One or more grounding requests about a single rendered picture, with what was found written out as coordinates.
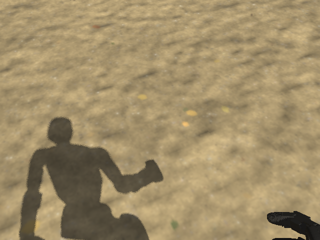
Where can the robot right hand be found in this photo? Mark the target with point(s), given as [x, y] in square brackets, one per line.
[298, 222]

